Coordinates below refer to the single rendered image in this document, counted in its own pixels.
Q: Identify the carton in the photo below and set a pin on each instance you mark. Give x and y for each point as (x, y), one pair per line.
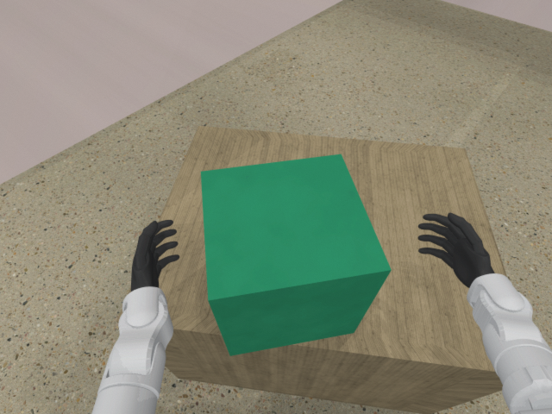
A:
(291, 255)

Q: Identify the left robot forearm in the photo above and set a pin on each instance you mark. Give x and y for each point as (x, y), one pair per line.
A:
(133, 375)

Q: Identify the right robot hand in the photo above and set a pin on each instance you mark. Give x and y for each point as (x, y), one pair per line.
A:
(465, 251)

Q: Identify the right robot forearm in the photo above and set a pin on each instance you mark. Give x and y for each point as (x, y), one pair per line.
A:
(513, 343)

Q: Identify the left robot hand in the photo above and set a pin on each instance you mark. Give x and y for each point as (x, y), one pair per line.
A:
(146, 267)

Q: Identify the pedestal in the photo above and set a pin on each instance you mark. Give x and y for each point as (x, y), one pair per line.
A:
(417, 349)

